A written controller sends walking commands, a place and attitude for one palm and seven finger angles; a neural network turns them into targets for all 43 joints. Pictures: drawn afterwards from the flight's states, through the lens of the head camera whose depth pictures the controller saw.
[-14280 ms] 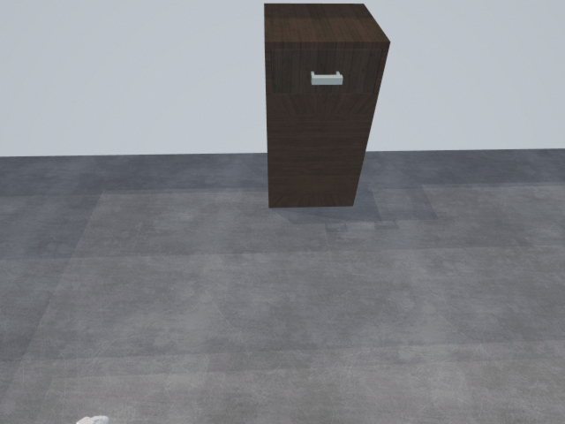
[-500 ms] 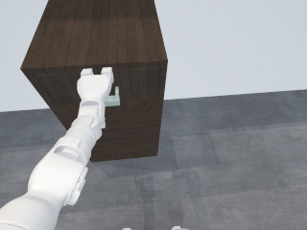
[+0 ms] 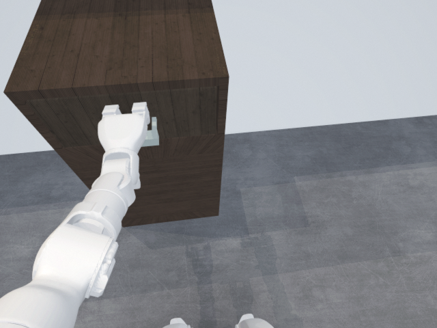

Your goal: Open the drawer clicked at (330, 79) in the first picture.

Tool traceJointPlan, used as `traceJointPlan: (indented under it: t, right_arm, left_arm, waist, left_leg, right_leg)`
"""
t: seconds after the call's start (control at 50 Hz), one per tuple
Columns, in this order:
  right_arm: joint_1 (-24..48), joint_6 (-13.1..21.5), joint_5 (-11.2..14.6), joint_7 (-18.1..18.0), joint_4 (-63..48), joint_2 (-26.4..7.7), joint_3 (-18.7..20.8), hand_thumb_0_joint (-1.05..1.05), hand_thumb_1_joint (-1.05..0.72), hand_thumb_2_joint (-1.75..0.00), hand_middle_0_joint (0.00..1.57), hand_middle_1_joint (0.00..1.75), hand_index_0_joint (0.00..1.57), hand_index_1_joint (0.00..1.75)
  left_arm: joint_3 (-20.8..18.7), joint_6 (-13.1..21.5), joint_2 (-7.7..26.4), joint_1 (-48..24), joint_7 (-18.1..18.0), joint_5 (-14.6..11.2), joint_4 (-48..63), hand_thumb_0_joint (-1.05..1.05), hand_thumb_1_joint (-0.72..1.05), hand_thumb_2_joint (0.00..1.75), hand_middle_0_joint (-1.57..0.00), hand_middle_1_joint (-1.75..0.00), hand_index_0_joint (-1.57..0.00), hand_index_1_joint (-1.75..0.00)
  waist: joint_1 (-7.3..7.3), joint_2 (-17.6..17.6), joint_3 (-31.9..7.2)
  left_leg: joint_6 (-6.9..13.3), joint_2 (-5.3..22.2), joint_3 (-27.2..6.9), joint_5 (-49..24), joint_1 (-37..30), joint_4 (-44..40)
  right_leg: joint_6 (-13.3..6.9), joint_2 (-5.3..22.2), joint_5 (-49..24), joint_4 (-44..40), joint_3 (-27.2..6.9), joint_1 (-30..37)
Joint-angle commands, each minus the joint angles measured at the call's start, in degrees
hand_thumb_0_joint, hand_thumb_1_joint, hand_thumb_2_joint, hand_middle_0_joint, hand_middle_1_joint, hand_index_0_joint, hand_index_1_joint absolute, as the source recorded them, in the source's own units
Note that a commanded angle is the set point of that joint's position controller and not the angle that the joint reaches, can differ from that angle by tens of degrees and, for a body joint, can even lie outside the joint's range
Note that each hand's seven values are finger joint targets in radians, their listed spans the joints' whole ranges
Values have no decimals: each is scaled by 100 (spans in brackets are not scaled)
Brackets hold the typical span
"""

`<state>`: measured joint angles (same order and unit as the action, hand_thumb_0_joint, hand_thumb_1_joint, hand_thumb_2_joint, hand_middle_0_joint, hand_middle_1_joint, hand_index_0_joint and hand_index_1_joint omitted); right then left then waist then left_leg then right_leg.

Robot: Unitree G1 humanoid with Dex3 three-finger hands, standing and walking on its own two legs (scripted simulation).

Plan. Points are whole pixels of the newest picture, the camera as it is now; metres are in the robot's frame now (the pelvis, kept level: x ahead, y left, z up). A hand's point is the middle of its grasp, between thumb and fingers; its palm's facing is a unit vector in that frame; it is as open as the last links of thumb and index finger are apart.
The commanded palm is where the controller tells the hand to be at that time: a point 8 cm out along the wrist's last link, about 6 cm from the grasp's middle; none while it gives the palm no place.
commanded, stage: lower the fingers behind the handle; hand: left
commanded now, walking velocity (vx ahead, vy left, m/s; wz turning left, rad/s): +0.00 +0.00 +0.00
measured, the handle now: (133, 131) +0.54 +0.15 -0.02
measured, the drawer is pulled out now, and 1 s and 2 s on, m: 0.00 0.00 0.00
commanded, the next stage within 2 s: close the thumb around the handle in 1.06 s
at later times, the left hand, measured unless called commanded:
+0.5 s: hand (134, 154) +0.49 +0.15 -0.04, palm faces -0.06 -0.03 -1.00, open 13.8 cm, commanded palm +0.47 +0.15 +0.02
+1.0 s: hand (134, 156) +0.49 +0.15 -0.04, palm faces -0.04 -0.03 -1.00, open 13.8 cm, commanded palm +0.47 +0.15 +0.01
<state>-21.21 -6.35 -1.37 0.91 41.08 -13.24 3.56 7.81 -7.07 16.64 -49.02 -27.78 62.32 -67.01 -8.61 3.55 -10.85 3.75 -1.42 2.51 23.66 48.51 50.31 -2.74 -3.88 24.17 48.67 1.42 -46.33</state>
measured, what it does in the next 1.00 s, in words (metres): stands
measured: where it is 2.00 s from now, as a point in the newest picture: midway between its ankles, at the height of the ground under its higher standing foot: outside the picture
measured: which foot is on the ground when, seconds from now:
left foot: down 0.00-1.00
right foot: down 0.00-1.00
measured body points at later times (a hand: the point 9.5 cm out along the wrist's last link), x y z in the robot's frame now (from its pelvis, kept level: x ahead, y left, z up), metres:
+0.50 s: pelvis +0.00 +0.00 -0.02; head +0.11 +0.00 +0.42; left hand +0.49 +0.15 +0.02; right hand -0.01 -0.27 -0.14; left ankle -0.01 +0.08 -0.69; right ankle -0.02 -0.09 -0.69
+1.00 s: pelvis -0.01 +0.01 -0.02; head +0.11 +0.01 +0.41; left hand +0.48 +0.15 +0.01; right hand -0.02 -0.25 -0.15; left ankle -0.01 +0.08 -0.69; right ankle -0.02 -0.09 -0.69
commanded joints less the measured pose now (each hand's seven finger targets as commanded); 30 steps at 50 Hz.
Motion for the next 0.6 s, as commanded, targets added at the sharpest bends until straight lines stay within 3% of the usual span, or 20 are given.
traceJointPlan:
  t: [0.0, 0.04, 0.1, 0.14, 0.16, 0.18, 0.2, 0.24, 0.26, 0.28, 0.32, 0.34, 0.4, 0.44, 0.46, 0.48, 0.54, 0.58]
  right_arm:
    - [-685, 123, -1, -43, -330, -890, 261, 0, -90, -90, 20, 30, 20, 30]
    - [-707, 122, 14, -91, -346, -916, 224, 0, -90, -90, 20, 30, 20, 30]
    - [-691, 164, 2, -90, -400, -869, 223, 0, -90, -90, 20, 30, 20, 30]
    - [-718, 178, -2, -114, -425, -884, 212, 0, -90, -90, 20, 30, 20, 30]
    - [-719, 185, -8, -107, -444, -880, 209, 0, -90, -90, 20, 30, 20, 30]
    - [-721, 192, -3, -96, -465, -856, 211, 0, -90, -90, 20, 30, 20, 30]
    - [-712, 198, -18, -85, -439, -854, 227, 0, -90, -90, 20, 30, 20, 30]
    - [-755, 197, -13, -95, -415, -893, 217, 0, -90, -90, 20, 30, 20, 30]
    - [-743, 195, -14, -102, -445, -889, 209, 0, -90, -90, 20, 30, 20, 30]
    - [-751, 200, -26, -97, -420, -884, 218, 0, -90, -90, 20, 30, 20, 30]
    - [-782, 204, -23, -102, -398, -900, 218, 0, -90, -90, 20, 30, 20, 30]
    - [-784, 205, -32, -103, -395, -887, 215, 0, -90, -90, 20, 30, 20, 30]
    - [-806, 217, -49, -98, -345, -901, 217, 0, -90, -90, 20, 30, 20, 30]
    - [-824, 203, -56, -111, -367, -918, 219, 0, -90, -90, 20, 30, 20, 30]
    - [-820, 200, -68, -107, -374, -902, 221, 0, -90, -90, 20, 30, 20, 30]
    - [-821, 194, -70, -98, -372, -891, 219, 0, -90, -90, 20, 30, 20, 30]
    - [-837, 194, -69, -86, -321, -911, 219, 0, -90, -90, 20, 30, 20, 30]
    - [-840, 206, -69, -78, -314, -929, 203, 0, -90, -90, 20, 30, 20, 30]
  left_arm:
    - [-177, -38, 926, -2878, -217, -4, 956, 0, -50, 30, -30, -120, -30, -120]
    - [-320, -60, 1203, -2788, -192, 35, 758, 0, -50, 30, -30, -120, -30, -120]
    - [-201, 21, 1049, -2842, -140, 65, 865, 0, -50, 30, -30, -120, -30, -120]
    - [-294, 46, 1158, -2701, -135, 90, 759, 0, -50, 30, -30, -120, -30, -120]
    - [-302, 65, 1170, -2667, -149, 107, 803, 0, -50, 30, -30, -120, -30, -120]
    - [-182, 65, 982, -2562, -151, 104, 790, 0, -50, 30, -30, -120, -30, -120]
    - [-129, 78, 868, -2652, -147, 87, 765, 0, -50, 30, -30, -120, -30, -120]
    - [-320, 82, 1147, -2616, -175, 102, 694, 0, -50, 30, -30, -120, -30, -120]
    - [-290, 87, 1132, -2658, -192, 88, 785, 0, -50, 30, -30, -120, -30, -120]
    - [-155, 74, 990, -2764, -210, 99, 777, 0, -50, 30, -30, -120, -30, -120]
    - [-283, 88, 1166, -2799, -225, 125, 815, 0, -50, 30, -30, -120, -30, -120]
    - [-177, 85, 1024, -2800, -215, 106, 780, 0, -50, 30, -30, -120, -30, -120]
    - [-302, 123, 1170, -2892, -232, 58, 806, 0, -50, 30, -30, -120, -30, -120]
    - [-509, 170, 1434, -2737, -253, 117, 903, 0, -50, 30, -30, -120, -30, -120]
    - [-434, 184, 1322, -2680, -264, 128, 939, 0, -50, 30, -30, -120, -30, -120]
    - [-446, 175, 1290, -2547, -286, 138, 865, 0, -50, 30, -30, -120, -30, -120]
    - [-314, 139, 1153, -2670, -354, 171, 726, 0, -50, 30, -30, -120, -30, -120]
    - [-408, 83, 1266, -2606, -376, 120, 616, 0, -50, 30, -30, -120, -30, -120]
  waist:
    - [-208, -56, -2342]
    - [-234, -275, -2271]
    - [-219, -54, -2442]
    - [-226, -142, -2406]
    - [-177, -18, -2472]
    - [-172, 5, -2442]
    - [-267, -70, -2416]
    - [-245, -129, -2403]
    - [-235, -64, -2449]
    - [-318, -65, -2421]
    - [-286, -9, -2567]
    - [-324, 6, -2542]
    - [-345, 12, -2575]
    - [-215, 125, -2832]
    - [-207, 176, -2858]
    - [-182, 149, -2784]
    - [-289, 125, -2546]
    - [-297, 9, -2565]
  left_leg:
    - [-77, 61, -335, -2435, -1810, -190]
    - [-41, 36, -301, -2238, -1513, -148]
    - [-53, 32, -308, -2303, -1538, -52]
    - [-42, 43, -292, -2289, -1418, 20]
    - [-53, 30, -290, -2302, -1402, 43]
    - [-57, 30, -292, -2331, -1419, 60]
    - [-58, 54, -323, -2393, -1453, 107]
    - [-52, 59, -334, -2278, -1329, 154]
    - [-47, 43, -307, -2215, -1287, 167]
    - [-42, 46, -312, -2187, -1275, 193]
    - [-51, 49, -336, -2251, -1275, 254]
    - [-49, 50, -339, -2225, -1264, 275]
    - [-40, 55, -343, -2235, -1208, 327]
    - [-56, 60, -354, -2373, -1257, 383]
    - [-62, 61, -344, -2453, -1290, 402]
    - [-62, 58, -319, -2448, -1215, 418]
    - [-78, 83, -387, -2307, -1116, 451]
    - [-52, 68, -358, -2177, -957, 475]
  right_leg:
    - [52, 5, -2284, -459, -161, 794]
    - [89, 26, -2311, -441, -208, 883]
    - [68, 34, -2341, -336, -207, 808]
    - [91, 31, -2381, -279, -216, 762]
    - [83, 32, -2380, -252, -225, 754]
    - [70, 22, -2375, -241, -206, 704]
    - [74, 26, -2370, -214, -180, 593]
    - [89, 23, -2294, -175, -199, 548]
    - [90, 23, -2273, -171, -213, 566]
    - [96, 27, -2263, -173, -210, 502]
    - [87, 26, -2286, -95, -204, 479]
    - [88, 19, -2265, -88, -196, 426]
    - [90, 24, -2284, -51, -198, 425]
    - [81, 24, -2389, 41, -205, 458]
    - [80, 14, -2456, 56, -201, 451]
    - [78, 12, -2483, 59, -194, 469]
    - [72, -4, -2210, 97, -147, 156]
    - [86, -2, -2189, 94, -170, 245]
